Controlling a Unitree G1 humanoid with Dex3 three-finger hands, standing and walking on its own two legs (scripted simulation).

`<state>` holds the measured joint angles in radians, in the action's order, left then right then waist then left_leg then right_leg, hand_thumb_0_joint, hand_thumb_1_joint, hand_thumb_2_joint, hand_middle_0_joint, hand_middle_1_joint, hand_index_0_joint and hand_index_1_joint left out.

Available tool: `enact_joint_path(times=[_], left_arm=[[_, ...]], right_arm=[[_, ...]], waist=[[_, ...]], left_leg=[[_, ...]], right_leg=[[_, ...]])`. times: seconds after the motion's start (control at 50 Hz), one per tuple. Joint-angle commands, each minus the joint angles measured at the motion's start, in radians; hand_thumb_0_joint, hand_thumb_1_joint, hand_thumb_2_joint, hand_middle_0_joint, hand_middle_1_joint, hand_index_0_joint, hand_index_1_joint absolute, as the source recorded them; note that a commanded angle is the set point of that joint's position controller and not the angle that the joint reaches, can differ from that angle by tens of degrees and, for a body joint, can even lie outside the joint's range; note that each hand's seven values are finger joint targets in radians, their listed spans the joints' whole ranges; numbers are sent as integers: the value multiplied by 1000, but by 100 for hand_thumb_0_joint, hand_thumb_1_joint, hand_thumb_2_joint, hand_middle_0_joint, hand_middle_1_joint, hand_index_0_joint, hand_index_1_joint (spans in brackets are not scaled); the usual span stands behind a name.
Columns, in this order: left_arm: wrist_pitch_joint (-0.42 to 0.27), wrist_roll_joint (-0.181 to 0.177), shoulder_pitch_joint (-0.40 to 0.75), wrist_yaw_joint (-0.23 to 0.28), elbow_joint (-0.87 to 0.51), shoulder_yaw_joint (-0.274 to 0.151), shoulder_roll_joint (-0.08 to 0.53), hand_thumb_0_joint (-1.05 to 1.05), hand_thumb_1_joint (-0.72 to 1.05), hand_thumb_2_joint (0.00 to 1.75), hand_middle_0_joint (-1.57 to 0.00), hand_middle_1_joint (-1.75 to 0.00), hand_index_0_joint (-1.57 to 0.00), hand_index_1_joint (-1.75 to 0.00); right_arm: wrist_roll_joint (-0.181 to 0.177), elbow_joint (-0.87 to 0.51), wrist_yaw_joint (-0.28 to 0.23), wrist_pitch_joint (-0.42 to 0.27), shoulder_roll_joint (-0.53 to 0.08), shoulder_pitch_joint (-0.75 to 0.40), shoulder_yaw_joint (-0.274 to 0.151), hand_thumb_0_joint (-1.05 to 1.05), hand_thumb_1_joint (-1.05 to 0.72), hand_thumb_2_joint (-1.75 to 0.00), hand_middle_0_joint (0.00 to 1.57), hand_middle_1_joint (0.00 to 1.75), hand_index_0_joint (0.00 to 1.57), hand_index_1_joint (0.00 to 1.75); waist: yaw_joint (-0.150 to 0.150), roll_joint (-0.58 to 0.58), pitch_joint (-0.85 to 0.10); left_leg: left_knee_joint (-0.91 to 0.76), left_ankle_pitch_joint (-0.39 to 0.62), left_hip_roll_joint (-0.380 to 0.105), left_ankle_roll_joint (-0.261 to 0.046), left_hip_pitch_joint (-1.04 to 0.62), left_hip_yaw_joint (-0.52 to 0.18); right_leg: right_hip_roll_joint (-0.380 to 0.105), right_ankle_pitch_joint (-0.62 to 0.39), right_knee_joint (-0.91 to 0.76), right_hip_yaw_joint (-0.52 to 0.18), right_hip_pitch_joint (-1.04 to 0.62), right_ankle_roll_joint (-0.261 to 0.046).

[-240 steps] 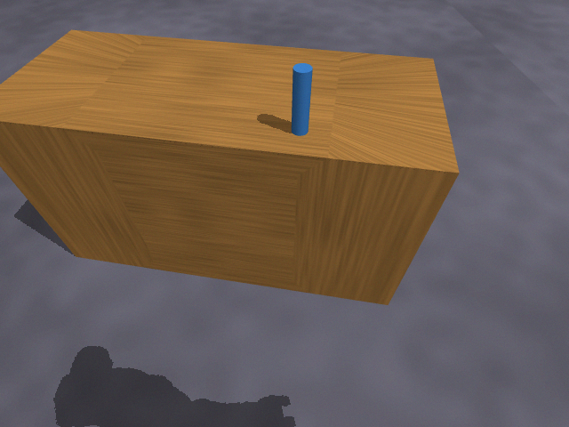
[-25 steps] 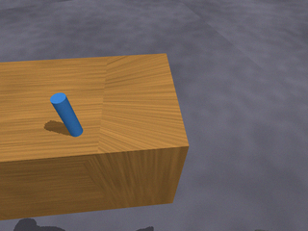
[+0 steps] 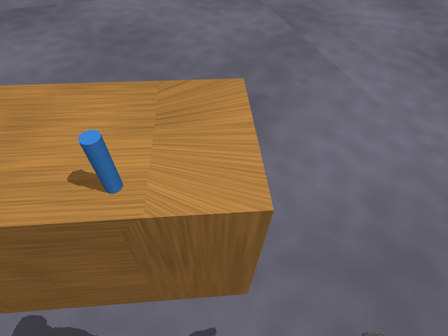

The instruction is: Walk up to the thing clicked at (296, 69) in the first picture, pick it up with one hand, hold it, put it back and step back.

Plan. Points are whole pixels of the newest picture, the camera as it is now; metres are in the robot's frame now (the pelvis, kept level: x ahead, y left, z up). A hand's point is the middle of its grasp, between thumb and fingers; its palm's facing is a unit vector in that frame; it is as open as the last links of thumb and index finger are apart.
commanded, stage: stand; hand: left
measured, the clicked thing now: (103, 164) +0.46 +0.28 +0.00
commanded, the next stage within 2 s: rise first in 1.84 s
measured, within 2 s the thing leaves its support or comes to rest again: neither
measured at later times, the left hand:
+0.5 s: hand out of the picture +0.06 +0.25 -0.16, palm faces -0.04 -0.94 -0.34, open 7.4 cm
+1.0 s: hand out of the picture +0.07 +0.25 -0.16, palm faces -0.04 -0.94 -0.34, open 7.4 cm
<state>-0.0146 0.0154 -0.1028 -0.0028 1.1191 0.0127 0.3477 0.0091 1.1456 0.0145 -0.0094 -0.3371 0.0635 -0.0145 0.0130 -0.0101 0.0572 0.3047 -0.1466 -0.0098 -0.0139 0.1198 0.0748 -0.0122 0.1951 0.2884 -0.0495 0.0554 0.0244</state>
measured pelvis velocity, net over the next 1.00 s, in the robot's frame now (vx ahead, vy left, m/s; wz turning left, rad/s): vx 0.00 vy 0.00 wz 0.02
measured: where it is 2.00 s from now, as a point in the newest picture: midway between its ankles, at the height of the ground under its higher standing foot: outside the picture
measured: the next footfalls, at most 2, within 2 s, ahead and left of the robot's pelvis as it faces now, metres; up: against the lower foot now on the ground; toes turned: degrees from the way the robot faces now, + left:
none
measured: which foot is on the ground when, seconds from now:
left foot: down 0.00-1.00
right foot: down 0.00-1.00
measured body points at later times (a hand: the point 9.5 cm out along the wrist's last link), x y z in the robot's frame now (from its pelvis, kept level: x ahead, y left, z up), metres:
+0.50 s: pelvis +0.00 +0.00 +0.00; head +0.01 +0.00 +0.45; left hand +0.07 +0.30 -0.14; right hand +0.08 -0.30 -0.13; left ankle +0.01 +0.11 -0.75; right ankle -0.02 -0.14 -0.75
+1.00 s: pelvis +0.00 +0.00 +0.00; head +0.02 +0.01 +0.45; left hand +0.07 +0.30 -0.14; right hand +0.09 -0.30 -0.13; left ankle +0.01 +0.11 -0.75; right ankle -0.02 -0.14 -0.75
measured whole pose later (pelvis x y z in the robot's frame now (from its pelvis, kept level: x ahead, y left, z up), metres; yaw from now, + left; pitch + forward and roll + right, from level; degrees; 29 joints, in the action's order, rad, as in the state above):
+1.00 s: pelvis +0.00 +0.00 +0.00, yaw +1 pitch -2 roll +0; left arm -0.02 0.02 -0.13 0.00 1.12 0.01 0.36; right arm 0.01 1.15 0.01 -0.01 -0.34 0.09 -0.01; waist 0.01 -0.01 0.05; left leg 0.31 -0.15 0.00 -0.01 0.13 0.06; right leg -0.02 0.20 0.28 -0.03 0.06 0.02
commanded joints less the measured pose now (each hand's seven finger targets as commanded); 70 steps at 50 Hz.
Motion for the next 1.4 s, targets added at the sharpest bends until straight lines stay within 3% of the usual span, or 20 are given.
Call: enact_joint_path(times=[0.0,0.04,0.14,0.24,0.52,0.62,0.72,0.82,1.12,1.2,1.34,1.38], left_arm=[[-19,-4,23,16,-58,-44,211,0,90,90,-20,-30,-20,-30],[-22,-5,27,16,-59,-45,216,0,90,90,-20,-30,-20,-30],[-17,-5,16,14,-56,-45,205,0,90,90,-20,-30,-20,-30],[-22,-4,6,14,-59,-45,216,0,90,90,-20,-30,-20,-30],[-19,-7,-4,15,-59,-42,212,0,90,90,-20,-30,-20,-30],[-18,-6,-3,16,-59,-42,215,0,90,90,-20,-30,-20,-30],[-14,-6,1,13,-59,-46,216,0,90,90,-20,-30,-20,-30],[-20,-4,8,14,-67,-46,214,0,90,90,-20,-30,-20,-30],[-20,-5,-17,17,-58,-42,209,0,90,90,-20,-30,-20,-30],[-15,-5,1,17,-60,-47,214,0,90,90,-20,-30,-20,-30],[-15,-4,-8,15,-60,-45,209,0,90,90,-20,-30,-20,-30],[-14,-3,-2,15,-62,-47,210,0,90,90,-20,-30,-20,-30]], right_arm=[[0,-59,-15,-21,-221,-52,-45,0,-90,-90,20,30,20,30],[-1,-57,-13,-22,-214,-46,-42,0,-90,-90,20,30,20,30],[0,-52,-14,-22,-219,-41,-43,0,-90,-90,20,30,20,30],[1,-52,-14,-24,-212,-29,-40,0,-90,-90,20,30,20,30],[-2,-51,-17,-25,-221,-21,-33,0,-90,-90,20,30,20,30],[-2,-54,-17,-22,-218,-18,-32,0,-90,-90,20,30,20,30],[0,-53,-17,-23,-223,-18,-33,0,-90,-90,20,30,20,30],[-2,-59,-18,-27,-222,-13,-34,0,-90,-90,20,30,20,30],[-3,-61,-20,-23,-224,-15,-32,0,-90,-90,20,30,20,30],[-2,-60,-21,-22,-221,-6,-31,0,-90,-90,20,30,20,30],[-3,-64,-22,-25,-221,-12,-33,0,-90,-90,20,30,20,30],[-1,-64,-22,-23,-225,-8,-34,0,-90,-90,20,30,20,30]], waist=[[-1,20,-90],[3,4,-90],[1,19,-60],[0,-9,-90],[-7,-3,-81],[-3,-1,-76],[-5,26,-51],[-3,0,-105],[-8,10,-95],[-3,18,-80],[-7,2,-84],[-5,12,-75]], left_leg=[[-40,76,-134,-10,-92,-124],[-36,99,-135,-8,-87,-126],[-55,7,-130,-7,-59,-135],[-34,98,-134,-10,-87,-131],[-26,155,-135,-10,-72,-137],[-26,130,-134,-9,-69,-136],[-53,25,-127,-9,-40,-140],[-23,161,-134,-12,-81,-135],[-11,193,-134,-14,-80,-137],[-24,147,-131,-13,-66,-134],[-21,191,-134,-9,-82,-139],[-33,121,-130,-11,-53,-141]], right_leg=[[-115,-115,-56,-66,77,-38],[-115,-125,-52,-64,72,-39],[-110,-51,-62,-64,99,-40],[-118,-121,-50,-67,83,-43],[-119,-155,-43,-56,69,-40],[-120,-133,-47,-55,74,-41],[-118,-60,-55,-60,84,-44],[-124,-156,-40,-55,58,-43],[-128,-191,-42,-46,44,-36],[-125,-143,-43,-47,54,-41],[-122,-157,-38,-41,60,-41],[-121,-107,-47,-40,51,-42]])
